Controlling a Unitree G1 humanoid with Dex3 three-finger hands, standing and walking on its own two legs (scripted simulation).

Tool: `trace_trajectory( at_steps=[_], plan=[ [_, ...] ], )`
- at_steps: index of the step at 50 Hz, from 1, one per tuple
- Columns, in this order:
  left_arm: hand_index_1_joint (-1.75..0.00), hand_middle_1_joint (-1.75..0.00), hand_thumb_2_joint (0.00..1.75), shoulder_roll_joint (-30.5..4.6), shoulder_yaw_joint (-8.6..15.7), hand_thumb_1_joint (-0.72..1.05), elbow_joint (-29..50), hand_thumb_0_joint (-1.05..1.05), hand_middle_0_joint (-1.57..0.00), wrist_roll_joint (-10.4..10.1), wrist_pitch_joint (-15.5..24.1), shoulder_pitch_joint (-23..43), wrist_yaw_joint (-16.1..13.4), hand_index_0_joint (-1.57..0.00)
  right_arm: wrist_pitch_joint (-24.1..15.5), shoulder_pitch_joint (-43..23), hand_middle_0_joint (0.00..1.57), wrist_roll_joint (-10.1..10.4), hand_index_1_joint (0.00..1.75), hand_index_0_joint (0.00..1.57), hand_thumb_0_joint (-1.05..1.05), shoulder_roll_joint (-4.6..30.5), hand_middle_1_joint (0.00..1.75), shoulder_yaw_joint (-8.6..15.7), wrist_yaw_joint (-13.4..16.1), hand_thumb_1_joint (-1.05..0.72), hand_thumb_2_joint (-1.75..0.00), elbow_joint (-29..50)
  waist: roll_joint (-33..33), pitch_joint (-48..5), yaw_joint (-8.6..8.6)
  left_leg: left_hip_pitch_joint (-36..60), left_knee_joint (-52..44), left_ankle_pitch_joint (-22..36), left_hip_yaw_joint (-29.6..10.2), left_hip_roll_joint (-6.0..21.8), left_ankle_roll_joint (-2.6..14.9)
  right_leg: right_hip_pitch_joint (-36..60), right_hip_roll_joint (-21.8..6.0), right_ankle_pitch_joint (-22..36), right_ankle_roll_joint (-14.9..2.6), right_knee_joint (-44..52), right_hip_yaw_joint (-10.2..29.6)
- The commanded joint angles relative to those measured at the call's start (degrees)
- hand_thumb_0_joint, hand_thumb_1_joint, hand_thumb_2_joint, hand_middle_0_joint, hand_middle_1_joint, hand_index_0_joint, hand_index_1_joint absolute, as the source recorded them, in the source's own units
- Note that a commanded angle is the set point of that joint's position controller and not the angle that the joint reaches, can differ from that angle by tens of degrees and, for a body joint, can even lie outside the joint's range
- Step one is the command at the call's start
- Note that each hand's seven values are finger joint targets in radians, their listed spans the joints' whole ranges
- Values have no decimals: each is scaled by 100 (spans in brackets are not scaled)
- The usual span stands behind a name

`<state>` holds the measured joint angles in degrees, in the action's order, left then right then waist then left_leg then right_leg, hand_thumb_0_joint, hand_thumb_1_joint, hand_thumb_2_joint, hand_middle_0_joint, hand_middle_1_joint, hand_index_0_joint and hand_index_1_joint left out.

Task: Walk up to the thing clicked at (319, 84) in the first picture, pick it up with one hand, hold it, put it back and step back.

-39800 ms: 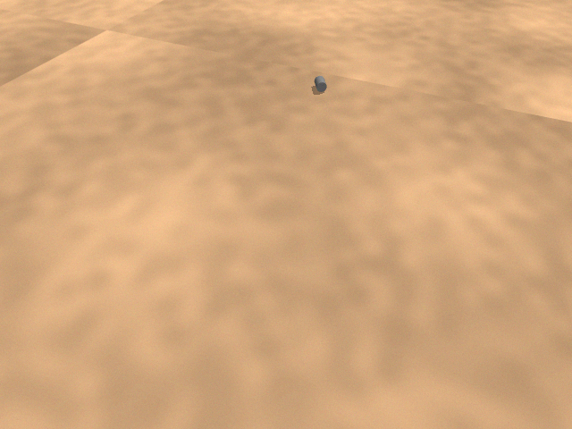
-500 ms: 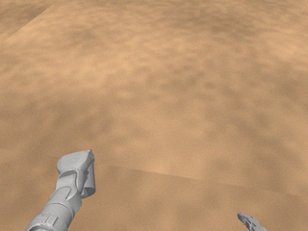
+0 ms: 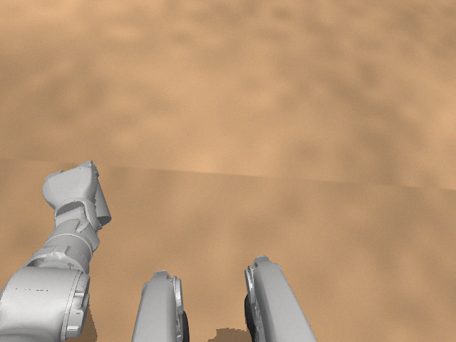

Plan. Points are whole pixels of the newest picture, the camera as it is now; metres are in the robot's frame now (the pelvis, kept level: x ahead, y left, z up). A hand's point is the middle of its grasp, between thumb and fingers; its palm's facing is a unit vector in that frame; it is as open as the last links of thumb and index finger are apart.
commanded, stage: crouch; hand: left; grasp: from above
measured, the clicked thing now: (86, 203) +0.42 +0.25 -0.15
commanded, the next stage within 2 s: lower in 1.08 s
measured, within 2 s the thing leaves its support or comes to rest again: neither
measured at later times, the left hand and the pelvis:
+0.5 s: hand (111, 220) +0.43 +0.25 -0.31, palm faces -0.40 -0.16 -0.90, open 12.1 cm; pelvis -0.01 -0.01 -0.15, yaw -1 degrees
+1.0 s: hand (118, 222) +0.44 +0.25 -0.38, palm faces -0.39 -0.17 -0.90, open 12.1 cm; pelvis -0.02 -0.01 -0.22, yaw -2 degrees
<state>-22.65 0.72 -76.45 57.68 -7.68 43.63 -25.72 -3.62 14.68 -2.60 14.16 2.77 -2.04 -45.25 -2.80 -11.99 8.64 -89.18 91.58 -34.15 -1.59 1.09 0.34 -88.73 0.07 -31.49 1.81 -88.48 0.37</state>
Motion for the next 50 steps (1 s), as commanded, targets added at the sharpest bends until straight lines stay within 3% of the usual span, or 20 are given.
trace_trajectory(
  at_steps=[1, 3, 4, 7, 9, 10, 11, 13, 14, 16, 22, 24, 27, 30, 33, 38, 40, 42, 48, 50],
  plan=[
    [-85, -88, 86, -1517, 207, 42, 679, 0, -80, 107, 118, 2088, -155, -83, -258, 504, 20, -52, 30, 20, 0, 1073, 30, 305, 53, -88, -89, 407, -408, -3083, 52, 1117, -699, 453, 18, -128, 22, 1101, 145, 389, -451, 376, -381],
    [-87, -90, 89, -1526, 170, 41, 535, 0, -79, 176, 222, 2165, -79, -82, -290, 527, 20, -70, 30, 20, 0, 1032, 30, 276, 34, -88, -89, 381, -235, -2995, 182, 637, -351, 224, 64, -162, 82, 859, 149, 169, -422, 248, -358],
    [-86, -90, 87, -1660, 223, 40, 489, 0, -79, 243, 274, 2186, -65, -82, -309, 555, 20, -75, 30, 20, 0, 1072, 30, 275, 19, -88, -89, 364, -292, -3088, 148, 624, -240, 157, 38, -160, 68, 673, 141, 78, -433, 96, -375],
    [-87, -90, 88, -1644, 269, 44, 667, 0, -81, 312, 377, 2379, -70, -85, -373, 647, 20, -119, 30, 20, 0, 1162, 30, 265, -33, -88, -89, 341, -699, -3517, 190, 931, 47, 390, -105, -124, -15, 132, 89, 304, -450, -388, -479],
    [-87, -91, 89, -1691, 308, 45, 586, 0, -82, 359, 404, 2373, -115, -86, -416, 671, 20, -161, 30, 20, 0, 1191, 30, 232, -89, -88, -89, 289, -883, -3404, 264, 883, 198, 504, -178, -109, -60, -196, 57, 400, -451, -634, -534],
    [-88, -92, 90, -1602, 282, 44, 681, 0, -81, 322, 410, 2425, -142, -85, -428, 652, 20, -174, 30, 20, 0, 1149, 30, 204, -120, -88, -89, 266, -946, -3584, 236, 840, 380, 673, -81, -125, -35, -110, 74, 586, -454, -727, -519],
    [-87, -90, 90, -1860, 409, 42, 815, 0, -81, 339, 430, 2616, -196, -83, -436, 650, 20, -180, 30, 20, 0, 1194, 30, 222, -130, -88, -89, 242, -904, -3764, 191, 732, 513, 686, -61, -127, -16, -149, 84, 592, -448, -815, -530],
    [-91, -93, 96, -1838, 431, 42, 636, 0, -81, 389, 421, 2484, -229, -84, -468, 684, 20, -231, 30, 20, 0, 1194, 30, 174, -186, -88, -89, 201, -994, -3683, 282, 597, 708, 834, -56, -138, -27, -282, 40, 732, -430, -1018, -545],
    [-91, -92, 98, -1945, 487, 41, 804, 0, -82, 376, 427, 2613, -269, -83, -463, 651, 20, -240, 30, 20, 0, 1195, 30, 188, -198, -88, -89, 196, -1028, -3805, 203, 583, 810, 797, -5, -144, -8, -318, 63, 714, -430, -1053, -544],
    [-91, -92, 98, -1829, 454, 40, 603, 0, -82, 394, 407, 2648, -290, -83, -477, 655, 20, -270, 30, 20, 0, 1217, 30, 176, -239, -89, -89, 152, -1060, -3659, 320, 515, 942, 780, -44, -138, -24, -588, 21, 695, -429, -1211, -553],
    [-87, -87, 100, -1950, 520, 37, 470, 0, -83, 399, 483, 2718, -306, -83, -483, 638, 20, -368, 30, 20, 0, 1239, 30, 142, -376, -89, -90, 101, -1076, -3759, 348, 49, 1520, 951, 89, -154, 23, -600, 74, 913, -400, -1647, -555],
    [-89, -89, 104, -2270, 739, 39, 451, 0, -84, 445, 513, 2721, -341, -84, -481, 742, 20, -408, 30, 20, 0, 1285, 30, 136, -415, -89, -90, 17, -1081, -3667, 334, -114, 1648, 929, 109, -156, 31, -675, 64, 897, -384, -1730, -565],
    [-87, -86, 100, -2115, 620, 36, 105, 0, -82, 416, 516, 2812, -342, -82, -500, 621, 20, -438, 30, 20, 0, 1282, 30, 114, -463, -89, -90, 70, -990, -3405, 456, -365, 1814, 643, 96, -152, 57, -982, 83, 638, -383, -1852, -574],
    [-85, -85, 98, -2353, 689, 31, 98, 0, -79, 393, 582, 2956, -362, -79, -491, 588, 20, -461, 30, 20, 0, 1304, 30, 102, -505, -89, -90, 39, -960, -3475, 389, -708, 2007, 492, 158, -160, 82, -915, 129, 506, -370, -1963, -572],
    [-87, -85, 101, -2386, 704, 30, -5, 0, -78, 424, 626, 3001, -340, -77, -505, 660, 20, -502, 30, 20, 0, 1315, 30, 84, -558, -89, -90, -3, -930, -3494, 480, -806, 2245, 642, 160, -158, 95, -934, 124, 680, -349, -2126, -570],
    [-82, -81, 96, -2494, 753, 28, -205, 0, -78, 476, 656, 3225, -431, -77, -520, 564, 20, -524, 30, 20, 0, 1375, 30, 43, -615, -89, -90, -34, -1193, -3296, 438, -980, 2317, 318, 90, -166, 58, -1529, 142, 307, -408, -2427, -667],
    [-82, -80, 96, -2410, 734, 26, -555, 0, -77, 514, 643, 3054, -437, -76, -524, 620, 20, -551, 30, 20, 0, 1416, 30, 14, -654, -89, -90, -47, -1111, -3102, 523, -1038, 2364, 293, 49, -157, 47, -1643, 133, 290, -408, -2515, -712],
    [-81, -79, 98, -2642, 823, 25, -370, 0, -78, 505, 691, 3341, -475, -75, -532, 621, 20, -559, 30, 20, 0, 1430, 30, 3, -683, -89, -90, -62, -1120, -3346, 517, -1215, 2517, 320, 103, -185, 84, -1501, 161, 338, -391, -2571, -698],
    [-80, -77, 98, -2756, 878, 27, -556, 0, -80, 564, 693, 3306, -505, -78, -568, 659, 20, -589, 30, 20, 0, 1492, 30, -48, -744, -89, -90, -144, -1242, -3246, 497, -1275, 2679, 301, 63, -194, 61, -1806, 140, 301, -410, -2825, -747],
    [-82, -79, 100, -2686, 839, 28, -657, 0, -81, 569, 720, 3358, -501, -78, -570, 693, 20, -603, 30, 20, 0, 1497, 30, -64, -775, -89, -90, -129, -1165, -3124, 596, -1346, 2764, 275, 59, -181, 81, -1852, 154, 300, -398, -2827, -766]
  ],
)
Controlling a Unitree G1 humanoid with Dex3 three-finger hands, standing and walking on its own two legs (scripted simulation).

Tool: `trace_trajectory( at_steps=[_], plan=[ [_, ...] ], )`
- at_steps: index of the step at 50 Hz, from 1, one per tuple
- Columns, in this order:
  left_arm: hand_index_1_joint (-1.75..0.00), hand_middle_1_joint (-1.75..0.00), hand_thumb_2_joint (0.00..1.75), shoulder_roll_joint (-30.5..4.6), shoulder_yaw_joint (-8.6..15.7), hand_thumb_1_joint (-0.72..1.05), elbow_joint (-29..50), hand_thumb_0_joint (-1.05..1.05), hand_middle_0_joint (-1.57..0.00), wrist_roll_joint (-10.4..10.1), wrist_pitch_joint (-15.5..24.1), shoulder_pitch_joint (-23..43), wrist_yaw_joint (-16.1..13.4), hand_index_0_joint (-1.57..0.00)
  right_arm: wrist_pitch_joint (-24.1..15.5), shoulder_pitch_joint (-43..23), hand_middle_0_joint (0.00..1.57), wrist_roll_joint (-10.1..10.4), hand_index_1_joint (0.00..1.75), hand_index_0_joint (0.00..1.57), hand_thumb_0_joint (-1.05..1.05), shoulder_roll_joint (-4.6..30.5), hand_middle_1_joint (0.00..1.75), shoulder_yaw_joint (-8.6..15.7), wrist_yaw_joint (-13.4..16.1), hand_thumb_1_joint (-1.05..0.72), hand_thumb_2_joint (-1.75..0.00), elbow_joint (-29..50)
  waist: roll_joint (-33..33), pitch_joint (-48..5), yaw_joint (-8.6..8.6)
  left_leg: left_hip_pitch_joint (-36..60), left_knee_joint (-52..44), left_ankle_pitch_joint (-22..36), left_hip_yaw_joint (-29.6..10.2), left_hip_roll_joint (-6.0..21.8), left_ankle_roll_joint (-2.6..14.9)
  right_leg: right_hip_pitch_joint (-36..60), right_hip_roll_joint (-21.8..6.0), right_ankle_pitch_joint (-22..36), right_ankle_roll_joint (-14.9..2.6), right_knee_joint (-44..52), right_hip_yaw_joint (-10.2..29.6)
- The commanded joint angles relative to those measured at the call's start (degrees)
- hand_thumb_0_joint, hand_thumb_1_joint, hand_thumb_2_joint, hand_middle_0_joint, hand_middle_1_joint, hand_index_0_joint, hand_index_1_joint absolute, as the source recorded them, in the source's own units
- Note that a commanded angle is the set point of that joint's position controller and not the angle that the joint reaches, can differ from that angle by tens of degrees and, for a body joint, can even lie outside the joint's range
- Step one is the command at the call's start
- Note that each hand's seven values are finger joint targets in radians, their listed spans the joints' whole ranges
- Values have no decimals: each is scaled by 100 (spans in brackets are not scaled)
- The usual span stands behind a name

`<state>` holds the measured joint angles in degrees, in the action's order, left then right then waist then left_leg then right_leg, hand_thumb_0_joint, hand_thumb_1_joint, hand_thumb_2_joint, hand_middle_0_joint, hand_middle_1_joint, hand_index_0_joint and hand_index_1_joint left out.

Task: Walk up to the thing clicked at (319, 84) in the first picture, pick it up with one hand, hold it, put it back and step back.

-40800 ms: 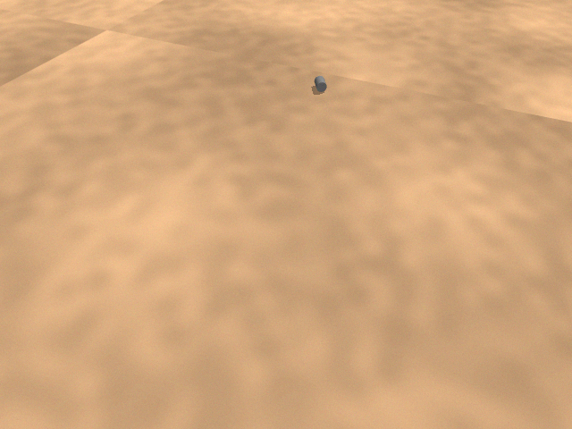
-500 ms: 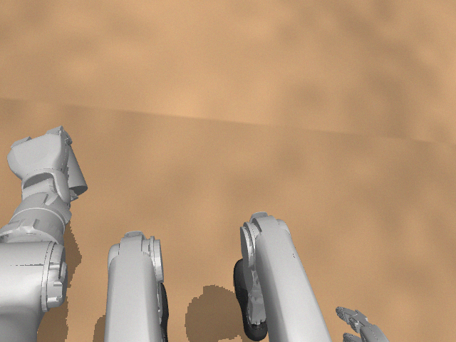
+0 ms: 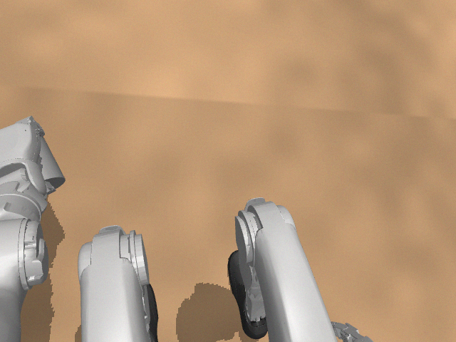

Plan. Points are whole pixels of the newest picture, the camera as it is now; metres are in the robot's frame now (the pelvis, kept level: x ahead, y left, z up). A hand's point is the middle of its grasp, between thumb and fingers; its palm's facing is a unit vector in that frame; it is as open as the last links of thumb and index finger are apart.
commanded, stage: crouch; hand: left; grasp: from above
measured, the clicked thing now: (34, 165) +0.46 +0.28 -0.19
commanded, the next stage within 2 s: lower in 0.08 s
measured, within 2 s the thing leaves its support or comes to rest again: neither
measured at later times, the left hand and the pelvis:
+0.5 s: hand (43, 172) +0.46 +0.28 -0.22, palm faces -0.41 -0.21 -0.89, open 12.1 cm; pelvis +0.00 +0.00 -0.03, yaw -2 degrees
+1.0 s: hand (55, 173) +0.47 +0.27 -0.27, palm faces -0.40 -0.22 -0.89, open 12.1 cm; pelvis +0.01 +0.01 -0.05, yaw -5 degrees
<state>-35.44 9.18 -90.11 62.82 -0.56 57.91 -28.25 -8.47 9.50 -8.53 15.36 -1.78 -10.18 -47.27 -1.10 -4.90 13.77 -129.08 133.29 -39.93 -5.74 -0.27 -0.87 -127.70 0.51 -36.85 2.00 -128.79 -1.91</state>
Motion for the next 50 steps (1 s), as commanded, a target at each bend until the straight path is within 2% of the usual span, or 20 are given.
trace_trajectory(
  at_steps=[1, 3, 9, 13, 14, 20, 23, 27, 30, 31, 32, 35, 36, 38, 39, 40, 42, 44, 49, 50],
  plan=[
    [-82, -79, 101, -1395, -16, 30, 749, 0, -82, 79, 11, 1928, -251, -79, -90, 1273, 20, -19, 30, 20, 0, 1385, 30, 372, 20, -89, -90, 73, -1306, -3840, 120, 2627, -1355, 938, 475, -56, 205, 2066, 105, 908, -414, 1170, -551],
    [-82, -79, 100, -1494, 30, 31, 690, 0, -83, 34, 20, 1948, -272, -80, -93, 1220, 20, -23, 30, 20, 0, 1394, 30, 356, 2, -89, -90, 63, -1352, -3912, 51, 2535, -1317, 899, 495, -62, 208, 2114, 131, 876, -414, 1124, -547],
    [-84, -79, 106, -1490, 1, 33, 608, 0, -86, 71, 40, 1967, -281, -82, -121, 1264, 20, -46, 30, 20, 0, 1466, 30, 304, -64, -90, -90, 47, -1445, -3779, 131, 2433, -1195, 863, 459, -59, 201, 1924, 138, 858, -420, 983, -612],
    [-78, -74, 98, -1501, -83, 16, 364, 0, -76, 86, 90, 1988, -221, -71, -144, 1287, 20, -79, 30, 20, 0, 1488, 30, 237, -128, -90, -90, 43, -1196, -3446, 276, 2152, -999, 871, 465, -68, 242, 1913, 157, 878, -391, 929, -620],
    [-78, -73, 97, -1604, -15, 14, 352, 0, -75, 39, 134, 1988, -251, -70, -141, 1255, 20, -81, 30, 20, 0, 1501, 30, 232, -132, -90, -90, 40, -1209, -3498, 219, 2049, -978, 848, 464, -67, 241, 1986, 180, 858, -386, 933, -626],
    [-79, -74, 99, -1712, 29, 16, 112, 0, -76, 236, 249, 2054, -407, -72, -195, 1244, 20, -140, 30, 20, 0, 1648, 30, 130, -183, -90, -90, 127, -1508, -3297, 295, 2269, -945, 781, 347, -64, 187, 1573, 154, 809, -418, 691, -760],
    [-78, -73, 98, -1940, 194, 19, 232, 0, -78, 294, 322, 2095, -529, -74, -218, 1329, 20, -218, 30, 20, 0, 1685, 30, 107, -224, -90, -90, 128, -1600, -3389, 343, 2244, -786, 976, 402, -66, 199, 1772, 166, 1008, -389, 670, -768],
    [-83, -77, 104, -1876, 137, 22, 81, 0, -80, 317, 315, 2039, -642, -75, -237, 1263, 20, -261, 30, 20, 0, 1660, 30, 56, -291, -90, -90, 135, -1764, -3472, 356, 2317, -710, 1031, 368, -43, 178, 1740, 198, 1081, -398, 555, -824],
    [-83, -77, 107, -2141, 366, 22, 132, 0, -81, 315, 299, 2020, -745, -76, -241, 1344, 20, -292, 30, 20, 0, 1730, 30, 52, -321, -90, -90, 100, -1767, -3489, 360, 2269, -621, 1118, 367, -30, 191, 1811, 198, 1201, -372, 531, -841],
    [-83, -78, 104, -1987, 177, 23, -27, 0, -81, 333, 282, 1952, -727, -76, -246, 1246, 20, -319, 30, 20, 0, 1643, 30, 0, -361, -90, -90, 133, -1815, -3369, 366, 2190, -563, 1029, 380, -21, 199, 1798, 216, 1134, -377, 525, -811],
    [-84, -78, 105, -2008, 224, 23, 64, 0, -82, 316, 297, 2084, -746, -76, -260, 1307, 20, -360, 30, 20, 0, 1692, 30, 11, -380, -91, -90, 77, -1692, -3412, 474, 2187, -540, 1077, 357, -19, 208, 1828, 224, 1206, -361, 522, -849],
    [-76, -69, 103, -2127, 313, 20, -71, 0, -81, 257, 315, 1790, -796, -75, -285, 1248, 20, -327, 30, 20, 0, 1726, 30, -32, -416, -90, -90, 122, -1678, -3336, 344, 2069, -542, 1022, 319, -11, 219, 1878, 244, 1124, -361, 530, -863],
    [-75, -70, 100, -2158, 334, 22, -52, 0, -81, 312, 329, 1863, -802, -75, -296, 1296, 20, -359, 30, 20, 0, 1768, 30, -41, -435, -90, -90, 119, -1654, -3338, 475, 2125, -485, 1184, 306, -7, 212, 1881, 224, 1274, -356, 473, -899],
    [-75, -69, 99, -2118, 298, 22, -173, 0, -81, 294, 341, 1796, -811, -76, -315, 1274, 20, -352, 30, 20, 0, 1792, 30, -72, -458, -90, -90, 144, -1670, -3313, 461, 2136, -481, 1197, 250, 0, 203, 1834, 242, 1298, -368, 419, -929],
    [-74, -68, 98, -2001, 183, 22, -226, 0, -82, 258, 361, 1887, -810, -76, -332, 1254, 20, -357, 30, 20, 0, 1749, 30, -83, -477, -90, -90, 122, -1710, -3236, 534, 2112, -449, 1122, 240, 10, 207, 1810, 254, 1254, -367, 429, -929],
    [-75, -69, 99, -2149, 262, 23, -222, 0, -83, 284, 396, 1991, -836, -77, -368, 1280, 20, -394, 30, 20, 0, 1822, 30, -102, -486, -90, -90, 159, -1660, -3169, 621, 2076, -420, 1112, 230, 7, 217, 1800, 248, 1271, -353, 447, -955],
    [-74, -68, 98, -2205, 249, 25, -331, 0, -84, 281, 423, 1919, -856, -79, -409, 1268, 20, -380, 30, 20, 0, 1860, 30, -149, -519, -90, -90, 170, -1704, -3010, 583, 2053, -461, 1026, 200, 4, 206, 1739, 254, 1156, -377, 406, -990],
    [-73, -67, 100, -2412, 445, 26, -263, 0, -86, 312, 445, 1766, -943, -80, -409, 1223, 20, -367, 30, 20, 0, 1913, 30, -160, -511, -90, -90, 229, -1790, -3196, 479, 2201, -490, 1161, 171, 18, 182, 1817, 270, 1246, -378, 399, -1022],
    [-74, -69, 99, -2189, 244, 28, -423, 0, -86, 360, 470, 2022, -1076, -81, -486, 1222, 20, -459, 30, 20, 0, 1894, 30, -249, -599, -90, -90, 212, -1923, -3058, 746, 2279, -386, 1259, 125, 40, 163, 1781, 299, 1393, -373, 359, -1066],
    [-75, -70, 101, -2423, 391, 30, -584, 0, -87, 379, 484, 2050, -1114, -82, -527, 1272, 20, -513, 30, 20, 0, 1962, 30, -267, -609, -90, -90, 177, -1818, -2928, 848, 2181, -302, 1218, 123, 48, 184, 1819, 288, 1405, -344, 373, -1090]
  ],
)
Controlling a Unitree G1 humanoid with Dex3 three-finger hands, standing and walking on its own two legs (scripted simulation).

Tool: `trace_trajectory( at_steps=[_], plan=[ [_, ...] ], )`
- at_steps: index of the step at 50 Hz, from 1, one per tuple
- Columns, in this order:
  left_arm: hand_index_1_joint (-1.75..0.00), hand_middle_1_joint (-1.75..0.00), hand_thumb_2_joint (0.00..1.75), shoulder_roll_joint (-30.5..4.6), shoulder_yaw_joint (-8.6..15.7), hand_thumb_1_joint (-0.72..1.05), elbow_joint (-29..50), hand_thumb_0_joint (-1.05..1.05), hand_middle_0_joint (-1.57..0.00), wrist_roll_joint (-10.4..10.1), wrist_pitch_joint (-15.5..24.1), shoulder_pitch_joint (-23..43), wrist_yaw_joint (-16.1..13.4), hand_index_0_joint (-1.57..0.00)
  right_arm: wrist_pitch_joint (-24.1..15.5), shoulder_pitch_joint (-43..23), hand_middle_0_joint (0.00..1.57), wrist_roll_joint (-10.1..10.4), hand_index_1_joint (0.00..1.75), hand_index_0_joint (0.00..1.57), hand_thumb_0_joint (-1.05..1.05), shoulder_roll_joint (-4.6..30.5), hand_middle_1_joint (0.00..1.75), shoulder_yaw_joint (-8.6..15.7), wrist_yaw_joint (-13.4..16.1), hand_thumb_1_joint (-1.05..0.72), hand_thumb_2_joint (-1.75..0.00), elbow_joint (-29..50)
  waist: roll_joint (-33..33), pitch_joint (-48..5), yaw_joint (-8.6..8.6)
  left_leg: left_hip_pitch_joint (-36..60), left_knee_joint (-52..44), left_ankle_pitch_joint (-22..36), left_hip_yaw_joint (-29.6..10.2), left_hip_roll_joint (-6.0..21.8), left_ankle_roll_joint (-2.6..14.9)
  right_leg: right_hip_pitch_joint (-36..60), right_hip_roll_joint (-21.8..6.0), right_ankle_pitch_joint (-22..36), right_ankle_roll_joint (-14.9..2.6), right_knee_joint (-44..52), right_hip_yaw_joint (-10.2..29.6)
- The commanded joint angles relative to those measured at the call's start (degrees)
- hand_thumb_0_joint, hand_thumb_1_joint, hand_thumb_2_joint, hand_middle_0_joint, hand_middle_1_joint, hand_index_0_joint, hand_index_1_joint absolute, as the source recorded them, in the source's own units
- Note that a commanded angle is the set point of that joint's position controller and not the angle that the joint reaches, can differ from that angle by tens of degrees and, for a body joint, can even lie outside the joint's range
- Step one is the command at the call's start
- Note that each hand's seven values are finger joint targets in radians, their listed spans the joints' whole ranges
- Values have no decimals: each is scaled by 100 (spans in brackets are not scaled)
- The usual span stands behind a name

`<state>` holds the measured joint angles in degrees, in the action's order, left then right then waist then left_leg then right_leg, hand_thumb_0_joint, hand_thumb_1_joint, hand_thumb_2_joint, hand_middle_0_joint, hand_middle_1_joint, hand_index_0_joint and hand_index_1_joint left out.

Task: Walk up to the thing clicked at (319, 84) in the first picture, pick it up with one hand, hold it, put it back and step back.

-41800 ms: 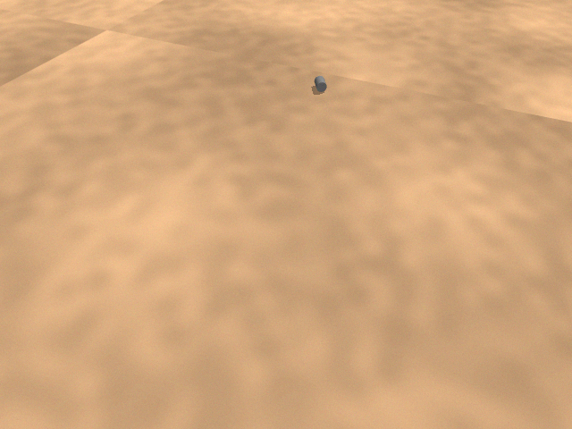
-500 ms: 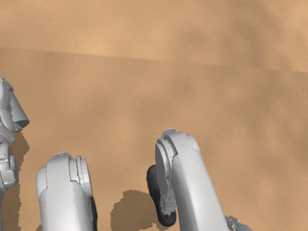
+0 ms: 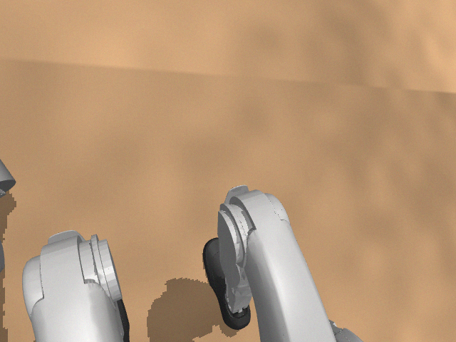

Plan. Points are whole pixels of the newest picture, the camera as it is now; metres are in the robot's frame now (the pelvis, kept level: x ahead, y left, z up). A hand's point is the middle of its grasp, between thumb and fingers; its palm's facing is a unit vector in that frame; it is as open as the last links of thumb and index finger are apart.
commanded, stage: rest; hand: left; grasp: from above
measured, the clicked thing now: out of the picture +0.44 +0.31 -0.25
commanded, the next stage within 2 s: open in 0.60 s
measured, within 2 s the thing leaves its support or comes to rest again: neither
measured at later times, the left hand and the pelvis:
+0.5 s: hand out of the picture +0.44 +0.30 -0.24, palm faces -0.37 -0.26 -0.89, open 12.1 cm; pelvis -0.01 +0.01 +0.00, yaw -3 degrees
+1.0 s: hand out of the picture +0.44 +0.30 -0.25, palm faces -0.38 -0.25 -0.89, open 12.6 cm; pelvis -0.01 +0.01 +0.00, yaw -3 degrees
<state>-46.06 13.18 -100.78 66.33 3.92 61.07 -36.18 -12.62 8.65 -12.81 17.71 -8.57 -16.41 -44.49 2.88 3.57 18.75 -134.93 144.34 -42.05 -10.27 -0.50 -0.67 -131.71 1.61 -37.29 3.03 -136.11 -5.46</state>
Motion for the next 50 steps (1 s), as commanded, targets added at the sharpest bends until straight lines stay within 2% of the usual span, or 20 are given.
trace_trajectory(
  at_steps=[1, 2, 3, 4, 7, 8, 12, 15, 16, 18, 19, 23, 27, 28, 30, 35, 41, 46, 48, 50],
  plan=[
    [-75, -70, 99, -1234, -181, 31, 506, 0, -88, 30, 52, 1779, -285, -83, -143, 1311, 20, -72, 30, 20, 0, 1710, 30, 372, -23, -90, -90, -33, -2272, -3658, 328, 2684, -1421, 1368, 598, 64, 175, 2220, 195, 1393, -452, 1145, -704],
    [-74, -68, 98, -1597, 96, 31, 523, 0, -88, 0, 60, 1646, -357, -83, -143, 1334, 20, -71, 30, 20, 0, 1799, 30, 391, -13, -90, -90, -115, -2246, -3781, 212, 2693, -1449, 1385, 567, 77, 169, 2311, 195, 1388, -448, 1159, -735],
    [-74, -68, 101, -1401, -109, 33, 483, 0, -90, 33, 68, 1726, -328, -84, -180, 1290, 20, -73, 30, 20, 0, 1739, 30, 352, -44, -90, -90, -38, -2301, -3686, 295, 2752, -1403, 1384, 580, 71, 161, 2263, 187, 1389, -452, 1112, -722],
    [-75, -70, 100, -1650, 100, 33, 467, 0, -89, 79, 61, 1640, -364, -84, -197, 1359, 20, -104, 30, 20, 0, 1839, 30, 362, -44, -90, -90, -117, -2371, -3760, 310, 2883, -1426, 1520, 560, 85, 143, 2330, 183, 1499, -439, 1104, -765],
    [-74, -69, 98, -1353, -181, 35, 392, 0, -90, 65, 74, 1764, -386, -85, -273, 1226, 20, -121, 30, 20, 0, 1816, 30, 285, -120, -90, -90, -9, -2544, -3610, 372, 2971, -1443, 1434, 492, 109, 114, 2141, 203, 1412, -452, 1056, -816],
    [-74, -69, 100, -1609, 2, 35, 266, 0, -91, 42, 74, 1681, -446, -86, -289, 1242, 20, -142, 30, 20, 0, 1897, 30, 285, -127, -90, -90, -80, -2420, -3583, 376, 2867, -1462, 1344, 455, 111, 118, 2178, 215, 1362, -452, 1064, -849],
    [-74, -68, 101, -1720, 82, 35, 277, 0, -92, 79, 57, 1596, -506, -86, -334, 1249, 20, -151, 30, 20, 0, 1946, 30, 252, -178, -90, -90, -35, -2565, -3553, 386, 2905, -1484, 1444, 434, 121, 103, 2259, 207, 1430, -447, 1044, -859],
    [-75, -69, 101, -1630, -29, 38, 214, 0, -92, 39, 46, 1673, -535, -87, -366, 1191, 20, -167, 30, 20, 0, 1941, 30, 216, -224, -90, -90, -25, -2526, -3481, 475, 2866, -1445, 1383, 418, 140, 117, 2277, 245, 1425, -441, 1104, -876],
    [-75, -70, 99, -1430, -217, 37, 177, 0, -91, 13, 42, 1773, -525, -86, -413, 1159, 20, -159, 30, 20, 0, 1952, 30, 175, -251, -90, -90, 34, -2515, -3418, 507, 2920, -1456, 1381, 380, 145, 101, 2183, 238, 1428, -444, 1049, -884],
    [-75, -70, 98, -1656, -135, 37, 137, 0, -91, -3, 58, 1744, -544, -86, -455, 1151, 20, -178, 30, 20, 0, 1998, 30, 155, -275, -90, -90, 16, -2409, -3317, 540, 2734, -1365, 1291, 413, 148, 146, 2283, 263, 1376, -420, 1137, -881],
    [-75, -69, 101, -1874, 26, 33, 187, 0, -90, -23, 50, 1626, -588, -84, -455, 1190, 20, -132, 30, 20, 0, 2072, 30, 157, -262, -90, -90, -20, -2468, -3406, 394, 2762, -1457, 1329, 384, 149, 130, 2352, 259, 1386, -433, 1141, -874],
    [-76, -71, 99, -1783, -67, 33, 82, 0, -88, 36, 45, 1731, -590, -83, -497, 1169, 20, -181, 30, 20, 0, 2036, 30, 105, -312, -90, -90, 20, -2444, -3294, 574, 2761, -1389, 1297, 358, 166, 130, 2349, 281, 1401, -425, 1135, -906],
    [-75, -69, 98, -1851, -61, 32, -31, 0, -88, 41, 41, 1695, -592, -83, -547, 1175, 20, -166, 30, 20, 0, 2087, 30, 76, -327, -90, -90, 11, -2345, -3118, 623, 2668, -1393, 1185, 324, 173, 138, 2305, 271, 1310, -411, 1160, -927],
    [-75, -71, 98, -1960, 41, 32, -26, 0, -86, 31, 46, 1658, -619, -82, -544, 1173, 20, -118, 30, 20, 0, 2118, 30, 69, -320, -90, -90, -5, -2473, -3107, 533, 2743, -1524, 1184, 249, 181, 97, 2189, 248, 1251, -431, 1102, -960],
    [-75, -71, 96, -1674, -197, 30, -110, 0, -85, 21, 55, 1689, -595, -81, -573, 1041, 20, -135, 30, 20, 0, 2078, 30, 60, -344, -90, -90, 39, -2524, -3021, 579, 2784, -1521, 1122, 210, 199, 78, 2093, 261, 1215, -436, 1056, -988],
    [-78, -74, 98, -1894, -119, 29, -230, 0, -83, 50, 79, 1671, -627, -79, -609, 1107, 20, -164, 30, 20, 0, 2106, 30, -50, -373, -90, -90, 59, -2337, -2948, 674, 2599, -1437, 1106, 246, 190, 128, 2300, 297, 1246, -403, 1193, -971],
    [-87, -85, 92, -1990, -142, -19, -100, 0, -38, 47, 119, 1739, -637, -36, -666, 1087, 20, -129, 30, 20, 0, 2183, 30, -87, -390, -89, -90, 66, -2525, -3004, 683, 2854, -1548, 1180, 124, 214, 73, 2250, 276, 1297, -409, 1113, -1017],
    [-93, -91, 96, -2020, -143, -41, -100, 0, -24, 24, 119, 1729, -704, -22, -679, 1026, 20, -120, 30, 20, 0, 2161, 30, -93, -375, -89, -90, 77, -2516, -2968, 642, 2714, -1509, 1001, 204, 216, 87, 2310, 284, 1174, -405, 1195, -986],
    [-97, -95, 101, -1899, -284, -46, 16, 0, -20, 47, 103, 1865, -678, -18, -701, 1062, 20, -151, 30, 20, 0, 2184, 30, -75, -399, -89, -90, 142, -2602, -3022, 767, 2844, -1445, 1173, 199, 222, 85, 2378, 301, 1365, -406, 1172, -993],
    [-99, -96, 102, -2039, -154, -49, -71, 0, -18, 20, 78, 1750, -710, -16, -717, 1097, 20, -133, 30, 20, 0, 2182, 30, -108, -407, -89, -90, 100, -2539, -2975, 725, 2780, -1462, 1140, 170, 220, 85, 2343, 275, 1332, -394, 1157, -1017]
  ],
)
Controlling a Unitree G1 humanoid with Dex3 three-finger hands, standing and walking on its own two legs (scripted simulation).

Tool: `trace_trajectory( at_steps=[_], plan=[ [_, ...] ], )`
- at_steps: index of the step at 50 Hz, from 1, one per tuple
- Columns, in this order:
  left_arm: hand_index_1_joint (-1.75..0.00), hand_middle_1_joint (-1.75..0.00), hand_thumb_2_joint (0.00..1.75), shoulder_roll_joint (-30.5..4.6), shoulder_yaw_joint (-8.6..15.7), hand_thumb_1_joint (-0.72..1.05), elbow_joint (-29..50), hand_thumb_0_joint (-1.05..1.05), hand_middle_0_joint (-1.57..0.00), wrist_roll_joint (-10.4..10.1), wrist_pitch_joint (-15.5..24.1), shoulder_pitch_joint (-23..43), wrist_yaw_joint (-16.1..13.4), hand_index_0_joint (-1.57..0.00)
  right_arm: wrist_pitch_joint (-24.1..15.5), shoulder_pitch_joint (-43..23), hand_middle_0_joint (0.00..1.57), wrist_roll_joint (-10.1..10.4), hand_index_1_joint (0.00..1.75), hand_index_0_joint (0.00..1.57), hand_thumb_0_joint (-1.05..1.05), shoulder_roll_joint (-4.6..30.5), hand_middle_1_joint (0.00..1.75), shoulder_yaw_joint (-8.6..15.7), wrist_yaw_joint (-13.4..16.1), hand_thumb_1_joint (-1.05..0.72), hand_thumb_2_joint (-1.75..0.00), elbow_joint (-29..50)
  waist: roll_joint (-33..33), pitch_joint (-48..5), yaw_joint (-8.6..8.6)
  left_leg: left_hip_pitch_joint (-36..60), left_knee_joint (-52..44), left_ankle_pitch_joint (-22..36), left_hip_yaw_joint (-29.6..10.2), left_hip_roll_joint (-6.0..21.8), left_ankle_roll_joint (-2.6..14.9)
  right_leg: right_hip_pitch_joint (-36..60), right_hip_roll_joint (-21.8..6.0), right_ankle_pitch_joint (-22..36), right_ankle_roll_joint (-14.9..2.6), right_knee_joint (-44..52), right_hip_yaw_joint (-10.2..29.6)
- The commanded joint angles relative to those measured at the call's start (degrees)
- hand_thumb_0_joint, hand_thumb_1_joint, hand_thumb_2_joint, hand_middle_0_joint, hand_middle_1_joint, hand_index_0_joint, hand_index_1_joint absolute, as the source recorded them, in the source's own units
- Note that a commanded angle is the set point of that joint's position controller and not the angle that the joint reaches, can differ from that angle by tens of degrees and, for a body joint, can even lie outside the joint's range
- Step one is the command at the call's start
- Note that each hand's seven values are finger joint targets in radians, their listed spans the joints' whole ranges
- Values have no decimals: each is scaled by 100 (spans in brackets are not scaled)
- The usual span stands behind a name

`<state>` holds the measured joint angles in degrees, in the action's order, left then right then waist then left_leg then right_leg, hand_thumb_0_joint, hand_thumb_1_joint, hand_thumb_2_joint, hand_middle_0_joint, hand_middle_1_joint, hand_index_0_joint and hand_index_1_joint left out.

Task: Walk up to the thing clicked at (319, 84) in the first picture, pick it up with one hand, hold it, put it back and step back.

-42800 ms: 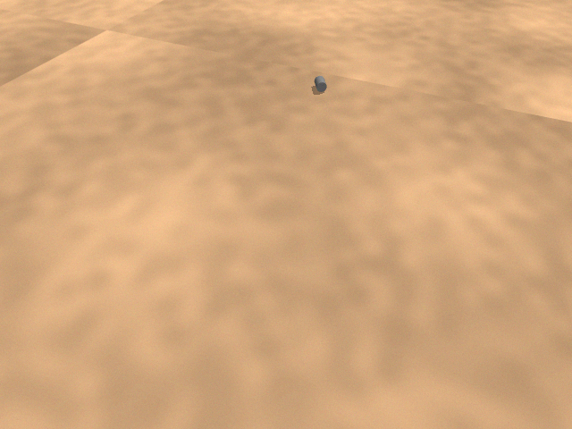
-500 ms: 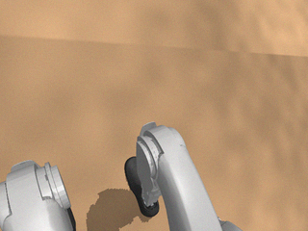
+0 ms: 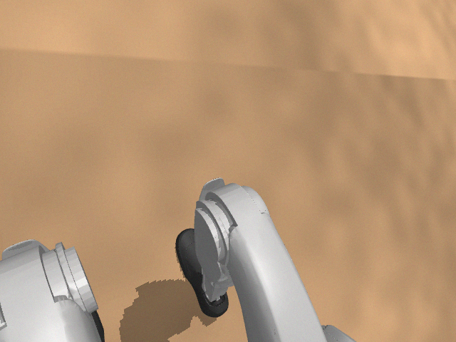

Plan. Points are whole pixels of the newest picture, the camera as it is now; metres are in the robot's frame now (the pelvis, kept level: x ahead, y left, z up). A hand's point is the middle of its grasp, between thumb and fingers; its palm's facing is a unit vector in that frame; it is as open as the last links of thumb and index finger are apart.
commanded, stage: open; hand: left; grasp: from above
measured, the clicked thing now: out of the picture +0.44 +0.32 -0.27
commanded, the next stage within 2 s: withdraw in 0.72 s
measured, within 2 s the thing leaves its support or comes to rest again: rests again in 1.16 s
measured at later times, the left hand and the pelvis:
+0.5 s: hand out of the picture +0.43 +0.32 -0.24, palm faces -0.37 -0.28 -0.89, open 14.0 cm; pelvis +0.00 +0.00 +0.01, yaw +0 degrees
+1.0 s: hand out of the picture +0.44 +0.32 -0.24, palm faces -0.35 -0.27 -0.90, open 13.9 cm; pelvis +0.00 +0.00 +0.01, yaw +0 degrees
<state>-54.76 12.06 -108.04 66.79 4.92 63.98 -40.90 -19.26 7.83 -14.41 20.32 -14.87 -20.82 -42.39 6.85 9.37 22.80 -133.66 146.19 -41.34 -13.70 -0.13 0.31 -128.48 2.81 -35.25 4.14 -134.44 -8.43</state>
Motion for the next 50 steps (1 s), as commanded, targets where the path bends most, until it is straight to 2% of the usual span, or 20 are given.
trace_trajectory(
  at_steps=[1, 2, 5, 11, 12, 16, 21, 24, 26, 29, 30, 31, 33, 35, 41, 42, 47, 48, 49, 50],
  plan=[
    [-99, -97, 103, -1095, -66, -49, 638, 0, -18, -46, -28, 1437, -216, -15, -65, 1168, 20, 36, 30, 20, 0, 1890, 30, 535, 18, -89, -90, -121, -2941, -3453, 334, 2678, -1645, 1039, 514, 182, -22, 1953, 135, 1089, -502, 972, -726],
    [-101, -98, 106, -954, -217, -50, 652, 0, -18, -60, -30, 1444, -196, -15, -75, 1112, 20, 35, 30, 20, 0, 1961, 30, 589, 25, -89, -90, -129, -3085, -3436, 316, 2699, -1719, 994, 516, 191, -41, 1909, 158, 1046, -519, 993, -719],
    [-104, -101, 108, -1154, -32, -56, 712, 0, -12, -84, -77, 1335, -215, -9, -56, 1169, 20, 68, 30, 20, 0, 1927, 30, 572, 17, -89, -90, -134, -3104, -3623, 220, 2800, -1728, 1181, 471, 200, -56, 2004, 142, 1193, -527, 945, -721],
    [-106, -104, 109, -905, -230, -59, 715, 0, -9, -145, -109, 1397, -144, -6, -44, 1129, 20, 56, 30, 20, 0, 1936, 30, 599, -8, -89, -90, -119, -2977, -3572, 342, 2770, -1684, 1219, 474, 208, -45, 1967, 159, 1261, -524, 961, -734],
    [-107, -104, 109, -1098, -60, -58, 763, 0, -9, -154, -109, 1289, -148, -7, -44, 1220, 20, 72, 30, 20, 0, 1921, 30, 564, -19, -89, -90, -120, -3035, -3603, 285, 2752, -1710, 1315, 495, 192, -38, 2072, 164, 1322, -521, 999, -706],
    [-106, -104, 110, -1097, -16, -58, 836, 0, -9, -162, -96, 1230, -137, -6, 6, 1245, 20, 107, 30, 20, 0, 1906, 30, 589, 16, -89, -90, -119, -3084, -3738, 171, 2818, -1797, 1349, 462, 189, -58, 2050, 156, 1302, -545, 989, -712],
    [-106, -104, 108, -961, -188, -57, 730, 0, -9, -144, -49, 1379, -77, -7, 19, 1252, 20, 63, 30, 20, 0, 1914, 30, 594, 42, -89, -90, -95, -2927, -3565, 386, 2704, -1700, 1241, 540, 184, -16, 2129, 175, 1277, -531, 1058, -688],
    [-106, -104, 106, -1170, -45, -56, 722, 0, -8, -167, -10, 1282, -113, -7, 23, 1303, 20, 95, 30, 20, 0, 1962, 30, 585, 83, -88, -90, -114, -2970, -3680, 239, 2699, -1793, 1244, 542, 169, -22, 2198, 175, 1223, -543, 1107, -686],
    [-107, -105, 108, -1074, -157, -56, 693, 0, -9, -125, -16, 1346, -70, -7, 10, 1247, 20, 73, 30, 20, 0, 1906, 30, 527, 69, -88, -90, -67, -2863, -3493, 334, 2705, -1756, 1149, 528, 181, -16, 2081, 154, 1169, -527, 1098, -696],
    [-107, -105, 107, -977, -284, -55, 819, 0, -9, -161, 17, 1443, -110, -7, 16, 1161, 20, 98, 30, 20, 0, 1968, 30, 595, 124, -88, -90, -13, -3070, -3578, 278, 2808, -1881, 1004, 518, 184, -48, 2050, 183, 1029, -567, 1120, -688],
    [-107, -105, 109, -1196, -76, -55, 686, 0, -9, -137, -3, 1284, -155, -7, 27, 1240, 20, 84, 30, 20, 0, 1968, 30, 555, 114, -88, -90, -52, -3000, -3650, 241, 2824, -1858, 1116, 494, 191, -46, 2113, 168, 1124, -548, 1116, -710],
    [-107, -105, 108, -987, -274, -55, 789, 0, -9, -132, -17, 1320, -130, -7, 37, 1131, 20, 98, 30, 20, 0, 1967, 30, 565, 114, -88, -90, 45, -2934, -3642, 245, 2746, -1810, 1113, 514, 187, -36, 2081, 190, 1133, -548, 1106, -687],
    [-107, -104, 110, -1107, -146, -55, 760, 0, -9, -107, -29, 1400, -152, -7, 35, 1281, 20, 89, 30, 20, 0, 1954, 30, 557, 114, -88, -90, -19, -2951, -3632, 341, 2769, -1741, 1281, 540, 186, -20, 2134, 169, 1291, -524, 1100, -686],
    [-106, -104, 108, -1148, -82, -55, 627, 0, -9, -151, -47, 1265, -159, -7, 18, 1242, 20, 84, 30, 20, 0, 1932, 30, 510, 109, -88, -90, -46, -2900, -3513, 274, 2696, -1786, 1173, 511, 189, -31, 2080, 152, 1182, -523, 1087, -703],
    [-108, -106, 112, -1220, -86, -54, 734, 0, -10, -164, -70, 1342, -142, -8, 39, 1209, 20, 86, 30, 20, 0, 1999, 30, 553, 144, -88, -90, -3, -2986, -3553, 282, 2761, -1843, 1073, 507, 192, -41, 2056, 156, 1090, -539, 1113, -696],
    [-104, -104, 104, -1105, -158, -55, 674, 0, -7, -148, -69, 1363, -116, -7, 30, 1241, 20, 59, 30, 20, 0, 1961, 30, 539, 131, -91, -90, 16, -2920, -3482, 379, 2715, -1803, 1022, 524, 187, -27, 2099, 154, 1078, -535, 1118, -694],
    [-103, -103, 101, -1092, -205, -55, 1166, 0, -7, -148, -48, 1423, -40, -7, 45, 1274, 20, 60, 30, 20, 0, 1921, 30, 605, 114, -91, -90, -47, -3308, -3907, 275, 3099, -1823, 1363, 547, 198, -68, 2261, 157, 1363, -547, 1113, -678],
    [-104, -103, 102, -1212, -132, -56, 1528, 0, -7, -129, -28, 1535, -22, -7, 48, 1264, 20, 76, 30, 20, 0, 1945, 30, 657, 114, -91, -90, -48, -3499, -4153, 169, 3211, -1849, 1397, 559, 190, -81, 2229, 146, 1368, -564, 1093, -672],
    [-104, -103, 102, -1009, -270, -56, 1823, 0, -7, -149, -28, 1578, 51, -7, 47, 1167, 20, 114, 30, 20, 0, 1874, 30, 681, 108, -91, -91, 6, -3658, -4305, 101, 3417, -1881, 1472, 558, 187, -111, 2157, 132, 1410, -588, 1040, -663],
    [-104, -103, 102, -1260, -85, -56, 2081, 0, -7, -118, -41, 1416, 83, -7, 82, 1206, 20, 133, 30, 20, 0, 1914, 30, 777, 108, -91, -91, -78, -3868, -4615, -41, 3589, -1941, 1581, 577, 180, -132, 2234, 120, 1479, -601, 1030, -656]
  ],
)
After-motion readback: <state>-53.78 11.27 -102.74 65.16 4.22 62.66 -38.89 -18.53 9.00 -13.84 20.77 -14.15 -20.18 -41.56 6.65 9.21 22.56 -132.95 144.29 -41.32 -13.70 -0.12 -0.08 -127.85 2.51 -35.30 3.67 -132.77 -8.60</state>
